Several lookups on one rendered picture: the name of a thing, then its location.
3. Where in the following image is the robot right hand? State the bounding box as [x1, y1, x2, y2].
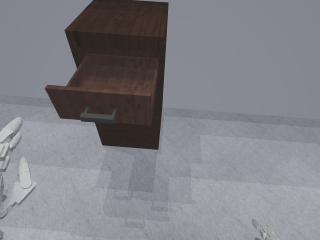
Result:
[252, 219, 279, 240]

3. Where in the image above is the drawer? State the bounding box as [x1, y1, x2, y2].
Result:
[45, 53, 159, 126]

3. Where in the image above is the handle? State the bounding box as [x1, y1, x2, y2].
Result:
[79, 106, 117, 124]

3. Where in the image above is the robot left hand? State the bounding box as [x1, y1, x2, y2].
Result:
[0, 117, 36, 220]

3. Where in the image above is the cabinet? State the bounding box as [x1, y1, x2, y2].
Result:
[64, 0, 169, 150]

